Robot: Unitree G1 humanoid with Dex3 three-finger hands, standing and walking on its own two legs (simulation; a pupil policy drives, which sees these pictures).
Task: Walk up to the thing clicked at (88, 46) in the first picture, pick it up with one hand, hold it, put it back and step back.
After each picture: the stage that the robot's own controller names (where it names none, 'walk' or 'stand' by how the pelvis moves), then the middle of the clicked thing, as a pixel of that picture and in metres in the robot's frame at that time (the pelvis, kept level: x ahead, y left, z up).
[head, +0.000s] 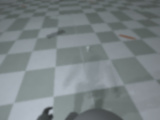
stand; (87, 48) +1.51 +0.09 -0.72
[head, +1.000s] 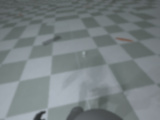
walk; (84, 54) +1.38 +0.25 -0.71
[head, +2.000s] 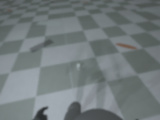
walk; (78, 66) +0.91 +0.27 -0.72
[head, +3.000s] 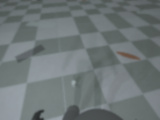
walk; (73, 83) +0.54 +0.23 -0.70
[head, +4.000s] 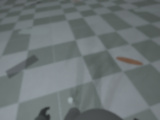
stand; (70, 100) +0.28 +0.25 -0.70
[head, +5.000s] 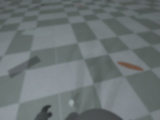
stand; (71, 103) +0.29 +0.22 -0.72
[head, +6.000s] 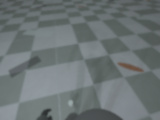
stand; (71, 103) +0.29 +0.23 -0.73
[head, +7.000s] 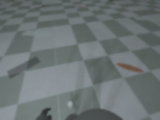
stand; (70, 104) +0.28 +0.23 -0.73
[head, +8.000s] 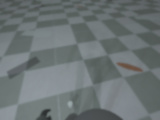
stand; (70, 104) +0.27 +0.23 -0.73
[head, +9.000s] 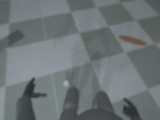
go down; (66, 83) +0.31 +0.24 -0.55
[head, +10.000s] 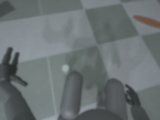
go down; (66, 69) +0.36 +0.26 -0.32
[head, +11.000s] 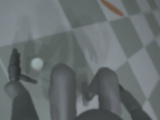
close in; (37, 64) +0.33 +0.29 -0.22
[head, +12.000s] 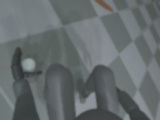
close; (29, 66) +0.33 +0.30 -0.21
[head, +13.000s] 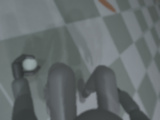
lift; (30, 65) +0.31 +0.30 -0.21
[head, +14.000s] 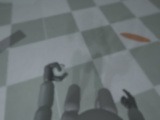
lift; (60, 73) +0.31 +0.21 +0.00
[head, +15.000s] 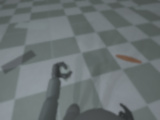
hold; (65, 73) +0.33 +0.19 +0.01
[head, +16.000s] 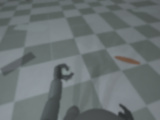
hold; (67, 74) +0.33 +0.18 +0.00
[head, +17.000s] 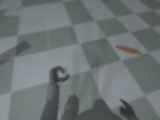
crouch; (63, 76) +0.32 +0.20 -0.05
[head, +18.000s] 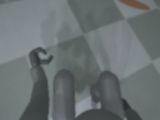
lower; (46, 57) +0.40 +0.29 -0.12
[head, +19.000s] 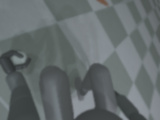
lower; (20, 60) +0.37 +0.31 -0.22
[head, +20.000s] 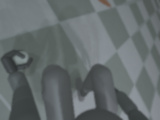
lower; (22, 60) +0.36 +0.32 -0.21
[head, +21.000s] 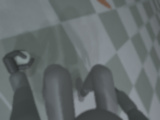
lower; (23, 60) +0.36 +0.32 -0.22
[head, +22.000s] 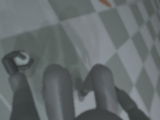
lower; (23, 61) +0.35 +0.32 -0.21
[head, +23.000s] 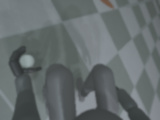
open; (27, 62) +0.34 +0.30 -0.22
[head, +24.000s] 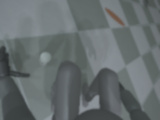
stand; (44, 59) +0.36 +0.27 -0.22
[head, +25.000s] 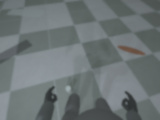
stand; (68, 89) +0.33 +0.23 -0.58
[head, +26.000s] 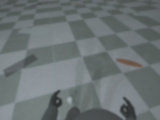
stand; (69, 100) +0.32 +0.23 -0.67
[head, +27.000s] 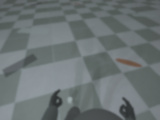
stand; (70, 100) +0.32 +0.22 -0.67
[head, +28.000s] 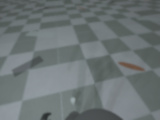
stand; (73, 101) +0.34 +0.22 -0.72
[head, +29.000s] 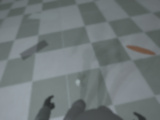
walk; (78, 82) +0.43 +0.21 -0.70
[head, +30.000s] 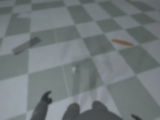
walk; (74, 70) +0.70 +0.22 -0.70
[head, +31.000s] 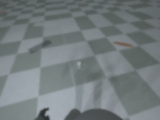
stand; (79, 64) +0.97 +0.25 -0.70
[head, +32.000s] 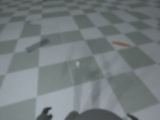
stand; (78, 64) +0.96 +0.24 -0.72
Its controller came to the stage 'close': yes
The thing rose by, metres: 0.71
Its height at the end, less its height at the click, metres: +0.00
